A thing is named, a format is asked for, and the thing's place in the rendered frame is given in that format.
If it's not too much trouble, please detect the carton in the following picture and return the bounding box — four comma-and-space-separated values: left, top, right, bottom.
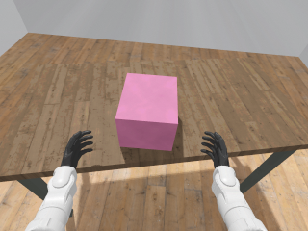
115, 73, 178, 151

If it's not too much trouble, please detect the robot right hand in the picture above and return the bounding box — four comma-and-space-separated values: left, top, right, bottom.
200, 131, 230, 169

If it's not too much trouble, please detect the right robot forearm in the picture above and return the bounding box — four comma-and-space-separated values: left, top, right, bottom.
211, 166, 268, 231

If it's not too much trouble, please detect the left robot forearm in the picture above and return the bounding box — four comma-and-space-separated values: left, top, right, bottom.
25, 166, 77, 231

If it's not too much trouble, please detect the robot left hand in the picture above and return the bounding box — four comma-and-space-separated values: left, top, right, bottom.
60, 130, 93, 169

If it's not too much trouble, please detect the table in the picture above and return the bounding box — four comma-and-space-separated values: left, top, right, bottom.
0, 58, 308, 218

